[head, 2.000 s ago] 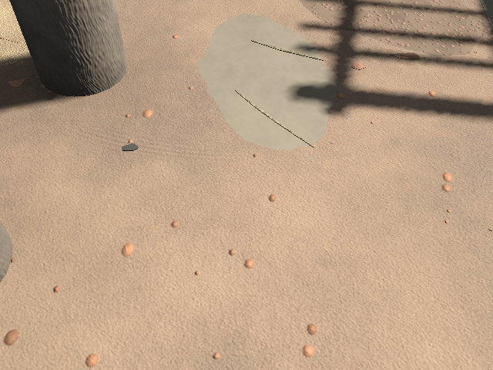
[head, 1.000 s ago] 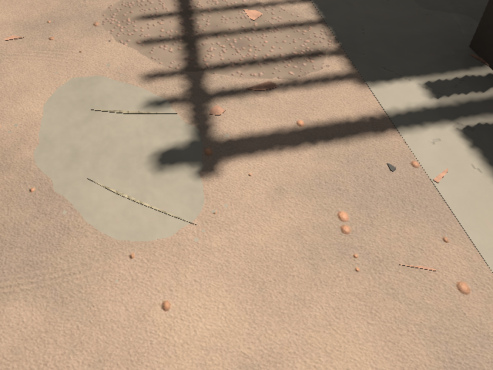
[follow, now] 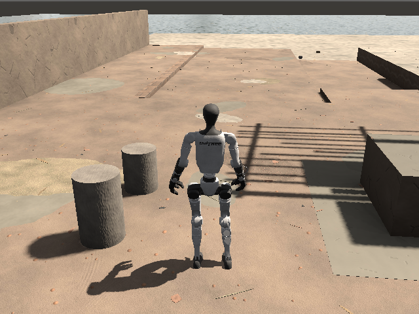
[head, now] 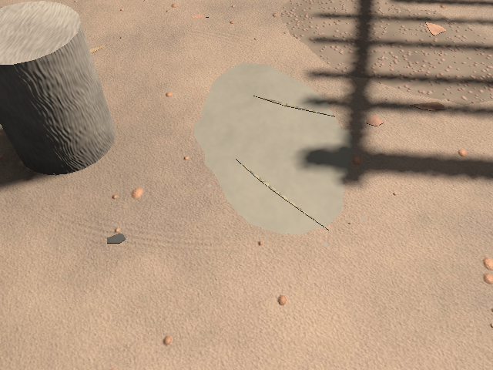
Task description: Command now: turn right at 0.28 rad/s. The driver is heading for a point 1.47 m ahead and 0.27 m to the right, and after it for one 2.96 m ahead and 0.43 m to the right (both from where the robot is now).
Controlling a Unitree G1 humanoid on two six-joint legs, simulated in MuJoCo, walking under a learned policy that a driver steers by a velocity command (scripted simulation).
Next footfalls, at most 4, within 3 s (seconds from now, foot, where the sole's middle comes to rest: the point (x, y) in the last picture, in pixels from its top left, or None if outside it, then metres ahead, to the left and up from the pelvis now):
0.42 right None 0.02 -0.17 -0.77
0.90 left None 0.43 -0.09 -0.77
1.36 right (396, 316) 0.65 -0.36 -0.77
1.86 left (288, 245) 0.89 -0.07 -0.77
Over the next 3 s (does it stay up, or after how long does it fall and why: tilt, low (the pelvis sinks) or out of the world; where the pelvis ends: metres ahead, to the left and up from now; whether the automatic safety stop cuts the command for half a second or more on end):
stays up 1.38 -0.21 0.00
